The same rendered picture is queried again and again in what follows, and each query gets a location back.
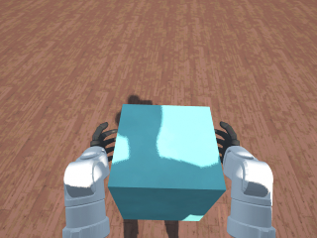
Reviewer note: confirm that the right robot forearm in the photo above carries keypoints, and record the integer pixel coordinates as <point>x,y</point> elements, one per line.
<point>251,193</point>

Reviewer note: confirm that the robot right hand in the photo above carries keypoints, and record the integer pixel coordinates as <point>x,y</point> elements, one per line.
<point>230,139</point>

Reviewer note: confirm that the carton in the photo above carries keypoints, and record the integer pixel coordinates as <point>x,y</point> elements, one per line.
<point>166,163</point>

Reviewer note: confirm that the robot left hand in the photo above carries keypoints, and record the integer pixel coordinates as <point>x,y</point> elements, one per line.
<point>98,139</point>

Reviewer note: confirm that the left robot forearm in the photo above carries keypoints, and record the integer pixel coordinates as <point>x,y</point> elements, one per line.
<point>84,193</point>

